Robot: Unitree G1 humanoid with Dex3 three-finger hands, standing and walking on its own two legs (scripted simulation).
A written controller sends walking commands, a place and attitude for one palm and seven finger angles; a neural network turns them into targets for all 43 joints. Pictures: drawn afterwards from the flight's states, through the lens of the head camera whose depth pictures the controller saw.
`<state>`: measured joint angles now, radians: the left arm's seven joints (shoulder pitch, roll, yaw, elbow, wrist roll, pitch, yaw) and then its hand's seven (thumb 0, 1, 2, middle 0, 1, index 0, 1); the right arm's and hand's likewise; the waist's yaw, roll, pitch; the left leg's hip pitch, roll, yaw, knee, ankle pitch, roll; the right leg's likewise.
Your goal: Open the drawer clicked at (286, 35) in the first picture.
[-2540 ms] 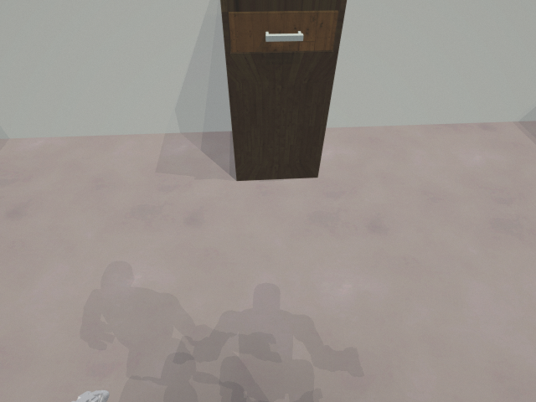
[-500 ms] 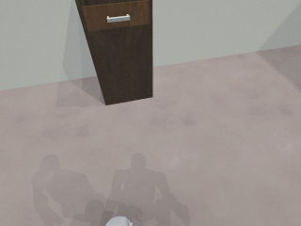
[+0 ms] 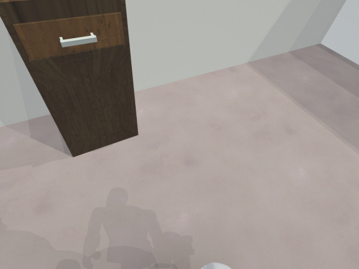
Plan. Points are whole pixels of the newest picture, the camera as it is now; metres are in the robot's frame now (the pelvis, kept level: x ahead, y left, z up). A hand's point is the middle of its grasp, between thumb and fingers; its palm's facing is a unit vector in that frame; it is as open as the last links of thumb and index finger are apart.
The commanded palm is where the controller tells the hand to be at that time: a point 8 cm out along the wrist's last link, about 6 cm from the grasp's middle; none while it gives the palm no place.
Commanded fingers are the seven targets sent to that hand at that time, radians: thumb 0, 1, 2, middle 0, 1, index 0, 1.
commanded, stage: walk to a spot facing it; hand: left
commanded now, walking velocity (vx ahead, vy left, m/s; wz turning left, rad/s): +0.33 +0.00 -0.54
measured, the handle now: (78, 38) +0.92 +0.51 +0.00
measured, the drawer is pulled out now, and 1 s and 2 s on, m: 0.00 0.00 0.00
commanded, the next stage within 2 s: turn to face it in 0.56 s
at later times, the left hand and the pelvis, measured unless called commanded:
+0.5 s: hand (165, 185) +0.39 +0.07 -0.17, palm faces -0.30 -0.94 -0.17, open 7.3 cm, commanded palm none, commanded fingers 0.00 0.90 0.90 -0.20 -0.30 -0.20 -0.30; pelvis +0.21 -0.06 -0.01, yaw -14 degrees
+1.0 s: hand (147, 174) +0.43 +0.14 -0.18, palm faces -0.15 -0.98 -0.16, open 7.4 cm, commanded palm none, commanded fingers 0.00 0.90 0.90 -0.20 -0.30 -0.20 -0.30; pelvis +0.37 -0.04 +0.00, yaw -12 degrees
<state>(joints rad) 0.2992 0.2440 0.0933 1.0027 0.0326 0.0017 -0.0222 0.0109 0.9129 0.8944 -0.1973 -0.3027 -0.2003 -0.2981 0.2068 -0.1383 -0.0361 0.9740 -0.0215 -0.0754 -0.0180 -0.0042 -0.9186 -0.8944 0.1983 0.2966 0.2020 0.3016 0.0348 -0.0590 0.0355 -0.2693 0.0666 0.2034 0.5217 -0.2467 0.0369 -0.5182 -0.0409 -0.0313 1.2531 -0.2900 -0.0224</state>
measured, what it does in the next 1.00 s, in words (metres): walks ahead: right foot, then left foot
